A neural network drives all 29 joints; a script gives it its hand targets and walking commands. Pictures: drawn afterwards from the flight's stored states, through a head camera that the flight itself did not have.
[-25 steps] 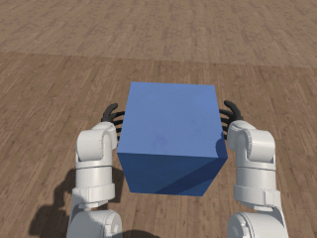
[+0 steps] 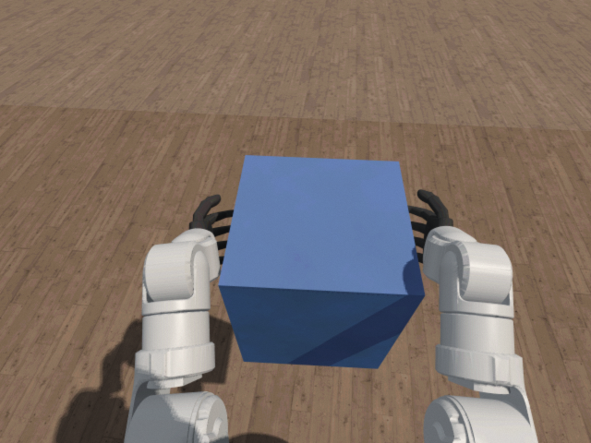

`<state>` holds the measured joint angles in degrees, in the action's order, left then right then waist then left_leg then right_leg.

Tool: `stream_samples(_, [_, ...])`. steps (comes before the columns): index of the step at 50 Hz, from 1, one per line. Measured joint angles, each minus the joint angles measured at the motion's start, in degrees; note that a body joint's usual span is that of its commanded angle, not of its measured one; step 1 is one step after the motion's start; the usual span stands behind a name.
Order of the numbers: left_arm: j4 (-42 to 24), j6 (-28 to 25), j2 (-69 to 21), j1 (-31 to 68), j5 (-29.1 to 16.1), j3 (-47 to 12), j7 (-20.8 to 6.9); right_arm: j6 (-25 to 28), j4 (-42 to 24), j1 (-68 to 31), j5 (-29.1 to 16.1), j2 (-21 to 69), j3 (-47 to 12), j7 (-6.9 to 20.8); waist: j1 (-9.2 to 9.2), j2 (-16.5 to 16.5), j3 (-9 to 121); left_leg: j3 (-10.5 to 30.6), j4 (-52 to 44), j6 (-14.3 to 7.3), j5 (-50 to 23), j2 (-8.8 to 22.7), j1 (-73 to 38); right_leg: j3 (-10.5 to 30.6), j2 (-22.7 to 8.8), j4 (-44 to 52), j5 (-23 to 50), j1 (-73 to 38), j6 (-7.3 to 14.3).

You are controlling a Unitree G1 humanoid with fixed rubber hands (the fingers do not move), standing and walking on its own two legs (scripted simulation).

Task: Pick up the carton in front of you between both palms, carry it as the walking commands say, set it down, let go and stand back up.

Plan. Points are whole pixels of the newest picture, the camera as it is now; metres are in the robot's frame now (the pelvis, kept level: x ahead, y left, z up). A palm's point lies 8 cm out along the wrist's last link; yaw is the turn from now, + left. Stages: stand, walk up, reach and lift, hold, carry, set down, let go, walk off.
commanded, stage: carry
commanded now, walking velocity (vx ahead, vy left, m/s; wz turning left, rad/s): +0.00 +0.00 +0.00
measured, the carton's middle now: (315, 268) +0.34 +0.01 +0.05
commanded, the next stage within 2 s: none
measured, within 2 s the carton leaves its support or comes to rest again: neither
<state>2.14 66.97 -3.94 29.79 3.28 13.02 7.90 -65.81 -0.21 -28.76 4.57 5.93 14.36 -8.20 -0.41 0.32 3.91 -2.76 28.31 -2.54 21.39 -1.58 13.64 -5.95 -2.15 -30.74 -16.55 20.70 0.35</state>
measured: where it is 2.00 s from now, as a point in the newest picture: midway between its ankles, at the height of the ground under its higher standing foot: (311, 248)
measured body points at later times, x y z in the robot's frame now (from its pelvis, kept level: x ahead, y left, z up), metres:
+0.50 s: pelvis +0.07 -0.03 +0.00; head +0.05 -0.02 +0.45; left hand +0.42 +0.14 +0.14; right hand +0.42 -0.17 +0.15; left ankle +0.01 +0.07 -0.70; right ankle +0.05 -0.12 -0.73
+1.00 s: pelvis +0.33 +0.02 +0.03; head +0.37 +0.02 +0.47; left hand +0.72 +0.12 +0.16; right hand +0.68 -0.18 +0.17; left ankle +0.27 +0.07 -0.71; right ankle +0.41 -0.12 -0.62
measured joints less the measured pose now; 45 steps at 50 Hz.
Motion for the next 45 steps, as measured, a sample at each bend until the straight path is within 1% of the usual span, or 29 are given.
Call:
stream_samples(4, [1.24, -0.17, -0.34, -0.14, 0.15, 0.08, 0.00, -0.40, 0.51, 0.31, 0.19, -0.12, 0.21, 0.03, 0.07, 0.10, 0.43, 0.11, -0.28, 0.03, -0.18, 0.07, -0.01, -0.15, 0.04, 0.41, 0.18, -0.13, 0.00])
stream_samples(9, [0.03, 0.12, -0.13, -0.49, 0.14, -0.10, 0.00, -0.40, 0.45, -0.15, -0.04, -0.16, -0.02, 0.01, 0.38, -0.12, 0.15, -0.04, -0.13, 0.07, -0.14, 0.15, 0.16, -0.06, 0.09, 0.28, 0.21, 0.10, 0.14])
stream_samples(11, [-1.27, 0.41, 0.01, -0.63, -0.05, -0.26, 0.02, -0.53, -0.55, -0.21, -0.23, -0.11, -0.22, -0.09, 0.44, -0.04, 0.31, -0.11, 0.37, -0.12, 0.51, 0.37, 0.26, -0.10, 0.22, -0.86, -2.09, 0.40, 0.51])
stream_samples(14, [-3.15, 1.02, 0.72, -0.64, -1.08, 0.04, 0.03, -1.13, -1.93, -0.84, -0.88, 0.08, -0.87, -0.62, 1.18, 0.44, 1.34, 0.26, 0.85, -0.61, 1.54, 0.54, 0.60, -0.09, 0.58, -4.55, -8.58, 1.66, 0.88])
stream_samples(17, [-4.50, 1.98, 1.83, 0.27, -2.26, 0.10, 0.12, -1.92, -3.23, -1.73, -1.55, -0.07, -1.57, -1.54, 1.72, 0.85, 2.45, 0.57, 0.66, -0.35, 2.36, 0.78, 0.45, -0.08, 0.99, -9.33, -9.45, 2.77, 1.67])
stream_samples(19, [-4.59, 2.76, 1.97, 1.39, -2.63, 0.51, 0.31, -2.77, -3.79, -2.34, -2.06, -0.51, -1.80, -2.07, 1.62, 1.57, 3.55, 0.74, 1.09, -0.05, 3.61, 1.51, 0.28, -0.88, 1.61, -6.96, -8.75, 1.39, 2.18])
stream_samples(21, [-3.77, 3.47, 1.82, 3.74, -2.56, 0.98, 0.55, -3.72, -4.14, -3.44, -2.67, -1.61, -1.73, -2.32, 0.97, 1.54, 4.42, 0.70, 4.33, 0.29, 6.39, 2.14, 0.91, -1.21, 2.06, -1.88, -7.77, -1.35, 2.89])
stream_samples(23, [-2.08, 3.11, 0.82, 5.45, -1.93, 0.82, 0.93, -4.34, -4.29, -3.78, -3.77, -3.23, -1.12, -2.32, 0.21, 1.53, 4.66, 1.08, 12.91, 0.29, 8.95, 2.88, 4.23, -2.01, 2.77, -3.13, -8.42, -1.71, 2.62])
stream_samples(25, [-1.44, 3.64, 0.33, 5.42, -1.25, 0.44, 1.20, -5.05, -3.10, -4.40, -4.41, -3.51, 0.01, -2.33, -0.79, 0.04, 4.72, 0.16, 23.22, 0.34, 11.03, 2.31, 9.33, -1.60, 2.54, -2.10, -9.11, -2.99, 2.62])
stream_samples(27, [-1.46, 4.29, 0.70, 4.67, -1.23, 0.18, 1.35, -5.39, -1.03, -5.83, -4.10, -2.84, 1.13, -2.32, -1.95, -1.08, 4.26, -1.03, 28.81, 0.38, 11.54, 1.90, 13.85, -0.21, 2.24, 0.46, -8.87, -5.03, 2.58])
stream_samples(28, [-1.58, 4.48, 0.97, 4.39, -1.59, -0.03, 1.55, -5.52, -0.58, -6.32, -3.72, -2.42, 1.68, -2.25, -2.39, -1.45, 3.89, -1.67, 29.22, 0.46, 11.04, 1.93, 15.68, 0.33, 2.00, 1.97, -8.70, -6.33, 2.38])
stream_samples(30, [-2.79, 4.63, 1.32, 4.42, -2.43, -0.43, 2.04, -5.58, -1.67, -6.84, -3.04, -1.67, 2.69, -1.94, -3.25, -2.07, 2.83, -2.94, 26.52, 0.71, 8.99, 2.26, 18.53, 1.05, 1.44, 4.70, -8.67, -8.99, 1.86])
stream_samples(32, [-3.52, 4.31, 1.66, 5.29, -2.85, -0.40, 2.22, -5.16, -2.83, -7.49, -2.37, -1.11, 3.30, -1.56, -4.03, -2.45, 1.84, -3.77, 20.91, 0.73, 5.90, 2.30, 20.01, 1.73, 0.90, 6.58, -9.24, -11.51, 1.15])
stream_samples(33, [-3.70, 4.24, 1.97, 5.84, -3.49, -0.23, 1.85, -4.91, -3.30, -7.73, -2.07, -0.88, 3.40, -1.38, -4.23, -2.75, 1.49, -4.17, 17.20, 0.50, 3.81, 2.08, 19.96, 2.09, 0.52, 6.93, -9.92, -12.65, 0.71])
stream_samples(34, [-3.84, 4.25, 2.44, 6.39, -3.80, 0.01, 1.83, -4.56, -3.41, -8.09, -1.78, -0.56, 3.35, -1.31, -4.08, -3.26, 1.21, -4.82, 13.18, 0.24, 1.74, 1.60, 19.16, 2.49, -0.09, 6.39, -11.11, -13.56, 0.20])
stream_samples(35, [-4.06, 4.39, 3.08, 6.87, -4.11, 0.37, 1.71, -4.24, -3.29, -8.65, -1.33, -0.22, 2.98, -1.28, -3.43, -3.74, 0.90, -5.92, 9.18, -0.15, -0.17, 0.93, 17.45, 2.69, -0.90, 4.16, -13.00, -13.99, -0.15])
stream_samples(36, [-4.17, 4.40, 3.87, 7.24, -4.38, 0.89, 1.41, -3.82, -2.81, -9.34, -0.72, 0.15, 2.32, -1.28, -2.40, -4.25, 0.51, -6.84, 8.21, -0.77, -3.57, 0.35, 16.09, 2.66, -1.99, -0.88, -15.06, -13.12, -0.16])
stream_samples(37, [-3.99, 4.17, 4.47, 7.33, -4.76, 1.50, 1.10, -3.36, -2.23, -9.78, -0.09, 0.46, 1.59, -1.37, -1.02, -4.21, 0.16, -7.32, 9.89, -1.37, -3.73, 0.08, 15.68, 3.12, -2.52, -8.73, -14.94, -10.65, 0.01])
stream_samples(38, [-3.49, 3.95, 4.65, 7.31, -4.89, 2.09, 0.81, -3.10, -1.75, -9.73, 0.38, 0.68, 1.04, -1.51, 0.41, -3.68, -0.07, -7.32, 11.17, -1.86, -2.16, -0.03, 15.17, 4.55, -1.75, -18.20, -14.29, -7.05, 0.03])
stream_samples(39, [-3.04, 3.97, 4.33, 7.28, -4.88, 2.62, 0.70, -3.30, -1.90, -9.18, 0.50, 0.71, 0.74, -1.72, 1.75, -2.85, -0.35, -6.89, 11.34, -2.23, -0.56, -0.09, 14.28, 5.47, -0.56, -27.33, -13.93, -3.12, 0.54])
stream_samples(40, [-2.56, 4.05, 3.60, 7.35, -4.52, 3.12, 0.63, -3.74, -2.35, -8.43, 0.35, 0.55, 0.65, -1.93, 2.81, -2.03, -0.58, -6.39, 10.68, -2.40, 0.58, -0.11, 13.17, 5.73, 0.39, -34.98, -13.38, 0.92, 1.14])
stream_samples(41, [-2.50, 4.26, 2.73, 7.39, -3.82, 3.51, 0.59, -4.08, -2.73, -7.75, -0.13, 0.25, 0.68, -2.08, 3.71, -1.42, -0.89, -6.01, 9.55, -2.43, 1.14, -0.11, 11.86, 5.53, 0.85, -40.32, -12.13, 4.71, 1.65])
stream_samples(43, [-3.18, 4.67, 1.31, 7.51, -2.12, 4.20, 0.26, -4.21, -3.30, -6.90, -1.86, -0.37, 0.70, -1.96, 5.12, -0.95, -1.74, -5.72, 6.45, -2.05, 1.20, -0.16, 8.83, 4.67, 0.54, -44.58, -9.70, 11.40, 2.18])
stream_samples(45, [-5.21, 4.51, 0.21, 7.55, -0.95, 4.23, -0.01, -4.02, -4.95, -6.70, -3.19, -1.04, 0.71, -2.21, 6.17, -0.54, -3.01, -5.17, 3.66, -2.29, 1.56, -0.15, 5.82, 3.73, -0.03, -43.54, -7.56, 16.56, 2.37])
